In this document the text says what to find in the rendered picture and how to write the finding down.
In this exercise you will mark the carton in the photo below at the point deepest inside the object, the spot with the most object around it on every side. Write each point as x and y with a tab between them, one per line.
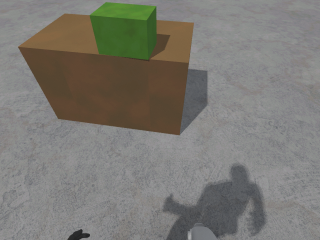
125	30

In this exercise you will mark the left robot hand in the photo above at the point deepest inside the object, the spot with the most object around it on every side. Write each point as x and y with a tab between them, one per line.
77	235

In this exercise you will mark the robot right thigh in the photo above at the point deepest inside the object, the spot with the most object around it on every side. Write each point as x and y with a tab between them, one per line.
200	233

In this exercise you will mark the pedestal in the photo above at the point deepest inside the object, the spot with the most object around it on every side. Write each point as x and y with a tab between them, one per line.
84	86

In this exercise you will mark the robot right shin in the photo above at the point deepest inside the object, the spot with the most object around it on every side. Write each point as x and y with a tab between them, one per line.
198	225

